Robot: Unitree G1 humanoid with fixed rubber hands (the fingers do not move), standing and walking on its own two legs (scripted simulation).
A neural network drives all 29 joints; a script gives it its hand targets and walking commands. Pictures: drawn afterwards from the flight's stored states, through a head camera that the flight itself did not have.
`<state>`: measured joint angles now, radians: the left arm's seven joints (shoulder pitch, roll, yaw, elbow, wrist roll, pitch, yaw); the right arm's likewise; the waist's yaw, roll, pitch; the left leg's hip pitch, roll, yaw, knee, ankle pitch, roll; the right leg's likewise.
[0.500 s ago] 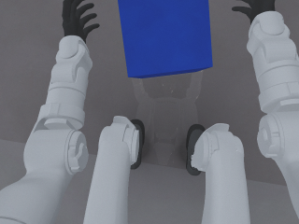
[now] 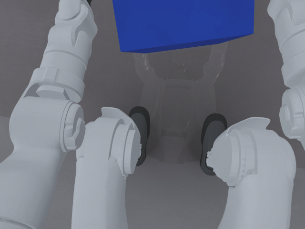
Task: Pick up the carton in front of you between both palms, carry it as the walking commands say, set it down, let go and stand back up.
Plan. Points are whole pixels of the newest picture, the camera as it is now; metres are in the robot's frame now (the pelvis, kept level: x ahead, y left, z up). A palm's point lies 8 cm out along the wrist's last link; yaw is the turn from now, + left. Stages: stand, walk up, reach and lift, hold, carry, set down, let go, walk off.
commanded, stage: reach and lift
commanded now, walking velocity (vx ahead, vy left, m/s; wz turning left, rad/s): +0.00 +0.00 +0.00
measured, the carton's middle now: out of the picture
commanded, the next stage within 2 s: none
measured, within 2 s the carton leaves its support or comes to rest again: leaves its support in 0.68 s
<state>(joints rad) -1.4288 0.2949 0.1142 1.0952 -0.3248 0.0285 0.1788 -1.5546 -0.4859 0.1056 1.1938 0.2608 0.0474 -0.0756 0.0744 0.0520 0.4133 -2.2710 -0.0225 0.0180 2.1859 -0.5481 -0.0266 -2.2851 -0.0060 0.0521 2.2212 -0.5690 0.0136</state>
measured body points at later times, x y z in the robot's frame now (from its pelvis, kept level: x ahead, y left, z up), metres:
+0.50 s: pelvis +0.00 -0.01 +0.01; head +0.37 -0.03 +0.25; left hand +0.54 +0.16 -0.17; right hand +0.58 -0.15 -0.17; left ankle +0.12 +0.12 -0.33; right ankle +0.11 -0.13 -0.33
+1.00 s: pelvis +0.00 +0.00 +0.05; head +0.28 -0.03 +0.40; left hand +0.51 +0.13 -0.03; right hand +0.53 -0.17 -0.02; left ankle +0.12 +0.13 -0.33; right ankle +0.11 -0.13 -0.33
